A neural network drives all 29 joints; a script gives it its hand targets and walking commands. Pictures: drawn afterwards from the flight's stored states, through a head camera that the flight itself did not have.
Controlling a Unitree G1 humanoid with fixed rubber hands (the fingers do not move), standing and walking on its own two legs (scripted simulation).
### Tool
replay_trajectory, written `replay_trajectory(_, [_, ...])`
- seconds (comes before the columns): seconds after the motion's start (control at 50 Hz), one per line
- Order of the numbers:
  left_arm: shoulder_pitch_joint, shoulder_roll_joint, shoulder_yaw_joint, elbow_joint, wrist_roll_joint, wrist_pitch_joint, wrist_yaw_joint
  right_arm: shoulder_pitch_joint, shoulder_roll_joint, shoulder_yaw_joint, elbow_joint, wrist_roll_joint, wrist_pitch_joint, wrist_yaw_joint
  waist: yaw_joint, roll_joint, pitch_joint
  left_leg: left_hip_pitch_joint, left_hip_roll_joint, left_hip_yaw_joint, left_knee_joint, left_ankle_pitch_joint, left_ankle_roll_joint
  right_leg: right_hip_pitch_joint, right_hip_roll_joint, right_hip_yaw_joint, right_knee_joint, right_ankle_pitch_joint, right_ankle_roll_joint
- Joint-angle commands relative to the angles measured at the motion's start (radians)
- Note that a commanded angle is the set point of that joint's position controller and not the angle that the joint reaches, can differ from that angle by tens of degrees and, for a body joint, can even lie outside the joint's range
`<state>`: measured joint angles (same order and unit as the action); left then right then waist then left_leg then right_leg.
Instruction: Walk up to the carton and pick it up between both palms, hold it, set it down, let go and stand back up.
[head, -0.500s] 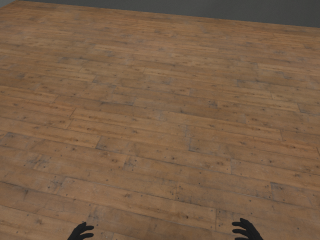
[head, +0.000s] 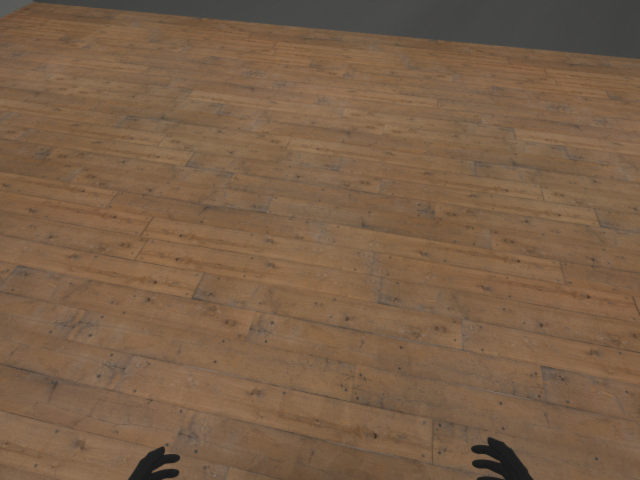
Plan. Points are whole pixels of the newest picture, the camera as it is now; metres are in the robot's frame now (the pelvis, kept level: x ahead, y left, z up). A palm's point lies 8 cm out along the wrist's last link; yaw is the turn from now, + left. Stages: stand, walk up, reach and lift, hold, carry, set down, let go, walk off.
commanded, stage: stand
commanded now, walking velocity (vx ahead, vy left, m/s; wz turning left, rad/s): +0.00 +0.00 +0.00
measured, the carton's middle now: out of the picture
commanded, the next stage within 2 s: walk up in 1.38 s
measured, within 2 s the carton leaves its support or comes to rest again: neither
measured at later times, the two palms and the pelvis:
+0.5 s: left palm out of the picture +0.10 +0.24 -0.09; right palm out of the picture +0.09 -0.25 -0.09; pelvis -0.01 +0.00 +0.00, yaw +0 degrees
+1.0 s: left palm out of the picture +0.07 +0.25 -0.10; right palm out of the picture +0.06 -0.25 -0.10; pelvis -0.02 +0.00 +0.00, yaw +0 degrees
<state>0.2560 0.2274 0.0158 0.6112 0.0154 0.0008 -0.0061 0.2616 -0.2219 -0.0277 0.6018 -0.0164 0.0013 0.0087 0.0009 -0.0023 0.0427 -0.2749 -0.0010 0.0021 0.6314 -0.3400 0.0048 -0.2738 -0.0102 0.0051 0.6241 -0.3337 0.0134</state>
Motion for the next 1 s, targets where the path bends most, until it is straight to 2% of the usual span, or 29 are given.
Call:
replay_trajectory(0.0, [-0.013, 0.118, 0.040, -0.093, 0.000, -0.029, 0.006, -0.011, -0.121, -0.039, -0.103, 0.002, -0.028, -0.006, -0.003, 0.010, -0.097, 0.027, 0.085, -0.076, -0.107, 0.224, 0.028, 0.029, -0.073, 0.065, -0.088, 0.225, -0.045])
replay_trajectory(0.24, [-0.012, 0.126, 0.038, -0.081, -0.003, -0.029, 0.005, -0.004, -0.126, -0.036, -0.088, 0.003, -0.029, -0.005, -0.002, -0.007, -0.069, 0.023, 0.082, -0.078, -0.123, 0.188, 0.025, 0.018, -0.074, 0.070, -0.116, 0.193, -0.047])
replay_trajectory(0.34, [-0.003, 0.125, 0.036, -0.073, -0.002, -0.029, 0.006, 0.002, -0.130, -0.035, -0.079, 0.005, -0.030, -0.005, -0.001, 0.011, -0.067, 0.017, 0.085, -0.081, -0.139, 0.171, 0.029, 0.021, -0.074, 0.074, -0.120, 0.176, -0.048])
replay_trajectory(0.56, [0.022, 0.130, 0.035, -0.051, -0.001, -0.029, 0.005, 0.023, -0.134, -0.034, -0.058, 0.006, -0.030, -0.004, 0.001, 0.001, -0.033, -0.010, 0.085, -0.093, -0.170, 0.074, 0.030, -0.005, -0.072, 0.082, -0.150, 0.089, -0.047])
replay_trajectory(0.98, [0.054, 0.140, 0.029, -0.017, -0.003, -0.029, 0.008, 0.066, -0.143, -0.026, -0.021, 0.005, -0.028, -0.009, 0.000, 0.003, -0.028, -0.009, 0.085, -0.090, -0.178, 0.078, 0.028, -0.006, -0.075, 0.088, -0.165, 0.087, -0.049])
